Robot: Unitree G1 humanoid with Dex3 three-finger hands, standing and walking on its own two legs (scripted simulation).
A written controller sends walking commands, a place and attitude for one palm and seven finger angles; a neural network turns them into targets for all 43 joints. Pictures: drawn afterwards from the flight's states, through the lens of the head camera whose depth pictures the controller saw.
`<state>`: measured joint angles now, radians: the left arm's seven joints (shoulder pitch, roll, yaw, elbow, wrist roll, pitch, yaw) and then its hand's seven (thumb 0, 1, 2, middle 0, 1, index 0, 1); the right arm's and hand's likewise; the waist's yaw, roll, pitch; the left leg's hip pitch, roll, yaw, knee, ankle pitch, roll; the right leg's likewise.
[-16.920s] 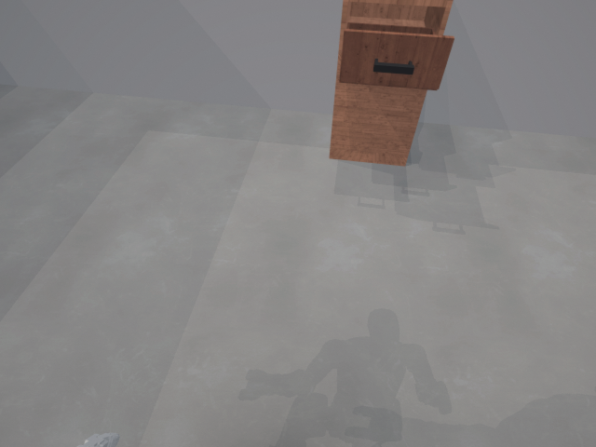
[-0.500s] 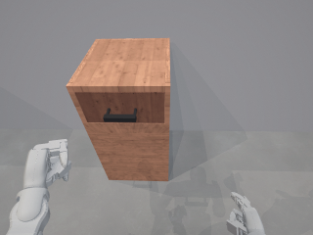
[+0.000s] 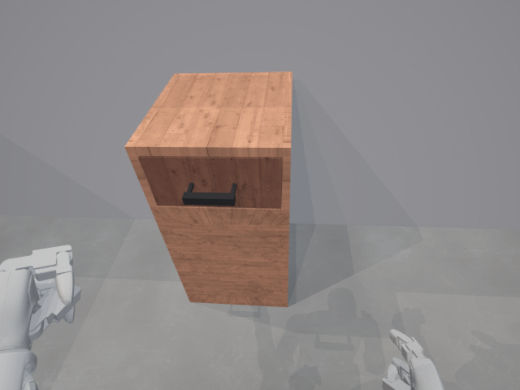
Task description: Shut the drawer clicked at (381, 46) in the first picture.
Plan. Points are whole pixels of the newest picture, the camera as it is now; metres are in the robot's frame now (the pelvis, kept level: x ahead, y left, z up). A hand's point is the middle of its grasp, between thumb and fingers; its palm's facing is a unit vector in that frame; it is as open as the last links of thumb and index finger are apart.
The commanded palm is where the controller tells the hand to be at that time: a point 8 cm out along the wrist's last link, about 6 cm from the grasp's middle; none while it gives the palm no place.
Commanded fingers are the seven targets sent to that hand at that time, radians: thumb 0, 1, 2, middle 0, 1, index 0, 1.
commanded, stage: step back with the hand held close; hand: left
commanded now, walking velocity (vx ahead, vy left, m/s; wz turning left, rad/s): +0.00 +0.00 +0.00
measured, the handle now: (210, 192) +0.60 +0.22 -0.09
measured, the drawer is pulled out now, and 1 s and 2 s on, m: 0.00 0.00 0.00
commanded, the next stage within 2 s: stop stepping back and stand still in 1.50 s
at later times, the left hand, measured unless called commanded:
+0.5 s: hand (50, 304) +0.16 +0.26 +0.15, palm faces +0.31 -0.80 -0.51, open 3.2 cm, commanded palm +0.10 +0.30 +0.18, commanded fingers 0.00 0.90 0.90 -1.40 -1.60 -1.40 -1.60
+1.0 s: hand out of the picture +0.10 +0.27 +0.16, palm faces +0.38 -0.77 -0.51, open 3.2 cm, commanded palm +0.03 +0.31 +0.18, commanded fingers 0.00 0.90 0.90 -1.40 -1.60 -1.40 -1.60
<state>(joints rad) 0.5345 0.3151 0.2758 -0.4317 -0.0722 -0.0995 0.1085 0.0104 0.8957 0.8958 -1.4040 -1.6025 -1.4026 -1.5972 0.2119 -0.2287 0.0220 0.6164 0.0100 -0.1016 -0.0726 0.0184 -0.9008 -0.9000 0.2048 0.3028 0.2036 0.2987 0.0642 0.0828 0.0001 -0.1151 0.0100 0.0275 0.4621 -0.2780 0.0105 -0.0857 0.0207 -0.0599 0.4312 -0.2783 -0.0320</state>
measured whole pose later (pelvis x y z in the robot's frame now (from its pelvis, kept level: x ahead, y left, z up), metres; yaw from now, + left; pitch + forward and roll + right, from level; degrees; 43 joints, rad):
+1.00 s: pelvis -0.10 +0.03 -0.02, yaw +1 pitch +0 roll -2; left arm 0.61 0.40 0.42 -0.60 0.00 -0.27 0.15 0.01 0.89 0.90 -1.41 -1.60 -1.40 -1.60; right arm 0.21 -0.22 -0.01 0.56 -0.01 -0.08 -0.07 0.02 -0.90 -0.90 0.21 0.30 0.21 0.30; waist -0.01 0.01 0.05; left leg -0.45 -0.01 0.03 0.64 -0.20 0.06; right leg -0.40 0.03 -0.01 0.59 -0.19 0.00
